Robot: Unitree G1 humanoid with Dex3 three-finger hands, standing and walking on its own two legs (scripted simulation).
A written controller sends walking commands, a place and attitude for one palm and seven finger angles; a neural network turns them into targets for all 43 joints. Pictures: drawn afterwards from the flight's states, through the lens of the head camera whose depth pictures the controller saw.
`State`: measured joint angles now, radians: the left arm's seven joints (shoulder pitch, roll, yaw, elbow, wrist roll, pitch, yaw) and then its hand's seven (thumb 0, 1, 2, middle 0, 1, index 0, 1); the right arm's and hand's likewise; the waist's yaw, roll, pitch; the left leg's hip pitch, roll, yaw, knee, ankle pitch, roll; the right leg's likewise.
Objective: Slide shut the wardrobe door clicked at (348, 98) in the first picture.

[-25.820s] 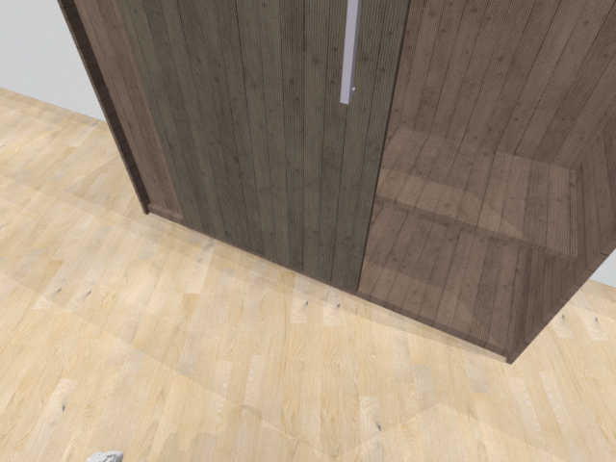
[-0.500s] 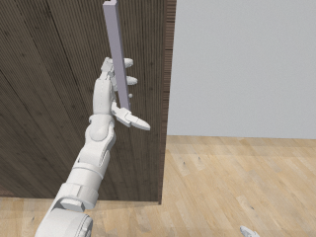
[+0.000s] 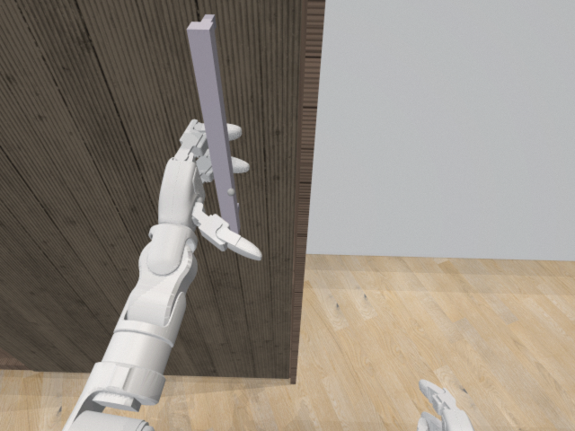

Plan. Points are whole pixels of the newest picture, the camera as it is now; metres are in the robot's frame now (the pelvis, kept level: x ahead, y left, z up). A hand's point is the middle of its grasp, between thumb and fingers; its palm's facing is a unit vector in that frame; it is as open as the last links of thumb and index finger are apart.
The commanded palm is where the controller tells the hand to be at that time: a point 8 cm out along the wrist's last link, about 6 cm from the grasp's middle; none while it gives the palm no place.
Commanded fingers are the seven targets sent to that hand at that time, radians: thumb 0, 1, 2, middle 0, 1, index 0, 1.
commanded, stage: slip the hand off the handle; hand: left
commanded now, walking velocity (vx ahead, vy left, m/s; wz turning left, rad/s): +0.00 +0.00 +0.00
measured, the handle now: (222, 144) +0.41 +0.12 +0.22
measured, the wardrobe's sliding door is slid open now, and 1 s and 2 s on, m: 0.00 0.00 0.00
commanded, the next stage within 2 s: draw the hand back to the body in 0.84 s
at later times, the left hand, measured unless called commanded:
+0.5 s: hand (184, 237) +0.30 +0.15 +0.16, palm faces +0.04 -0.99 -0.10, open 14.7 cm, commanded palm +0.26 +0.20 +0.17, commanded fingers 0.00 -0.55 0.20 -0.25 -1.15 -0.25 -1.15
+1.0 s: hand (163, 283) +0.23 +0.15 +0.16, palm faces +0.08 -0.99 -0.12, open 14.7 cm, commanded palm +0.21 +0.20 +0.17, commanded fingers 0.00 -0.55 0.20 -0.25 -1.15 -0.25 -1.15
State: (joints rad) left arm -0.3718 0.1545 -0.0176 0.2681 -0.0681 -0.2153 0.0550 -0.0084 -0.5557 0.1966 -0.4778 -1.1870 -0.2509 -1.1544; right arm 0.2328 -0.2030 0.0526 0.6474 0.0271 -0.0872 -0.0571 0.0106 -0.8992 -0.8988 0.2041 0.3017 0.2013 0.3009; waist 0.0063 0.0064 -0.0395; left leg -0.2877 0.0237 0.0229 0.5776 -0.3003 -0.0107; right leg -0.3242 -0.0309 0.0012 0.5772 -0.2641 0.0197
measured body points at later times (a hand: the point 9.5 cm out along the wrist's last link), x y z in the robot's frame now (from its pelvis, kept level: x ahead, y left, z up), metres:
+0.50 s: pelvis +0.01 +0.00 +0.00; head +0.00 -0.02 +0.45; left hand +0.29 +0.20 +0.17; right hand +0.18 -0.23 -0.09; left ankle +0.00 +0.13 -0.73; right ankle +0.02 -0.13 -0.73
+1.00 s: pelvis +0.01 -0.01 -0.01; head -0.01 -0.02 +0.44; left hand +0.22 +0.21 +0.17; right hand +0.21 -0.20 -0.07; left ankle +0.00 +0.13 -0.73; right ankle +0.02 -0.13 -0.73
